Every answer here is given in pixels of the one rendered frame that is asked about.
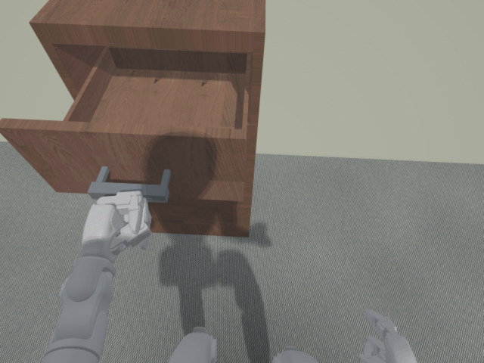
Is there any cabinet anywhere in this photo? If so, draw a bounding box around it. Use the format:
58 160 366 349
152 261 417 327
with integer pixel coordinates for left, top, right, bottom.
29 0 265 237

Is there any left robot thigh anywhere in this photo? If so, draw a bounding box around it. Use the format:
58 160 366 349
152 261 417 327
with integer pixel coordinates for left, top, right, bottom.
168 333 217 363

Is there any robot left hand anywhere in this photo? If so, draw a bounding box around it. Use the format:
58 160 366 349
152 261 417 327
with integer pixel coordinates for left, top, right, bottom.
81 191 152 264

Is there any handle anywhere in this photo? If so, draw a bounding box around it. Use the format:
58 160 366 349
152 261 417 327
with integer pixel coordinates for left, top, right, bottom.
87 166 171 203

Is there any drawer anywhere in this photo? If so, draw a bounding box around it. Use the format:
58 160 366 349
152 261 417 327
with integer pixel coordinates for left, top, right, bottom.
0 46 251 201

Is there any left robot shin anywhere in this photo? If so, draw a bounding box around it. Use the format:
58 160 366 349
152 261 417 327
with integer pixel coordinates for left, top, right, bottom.
192 327 207 334

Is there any robot left forearm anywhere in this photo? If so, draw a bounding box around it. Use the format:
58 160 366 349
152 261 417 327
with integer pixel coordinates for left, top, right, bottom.
42 256 116 363

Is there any robot right hand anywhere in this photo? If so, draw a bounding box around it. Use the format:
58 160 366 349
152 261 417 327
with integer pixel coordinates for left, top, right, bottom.
359 309 417 363

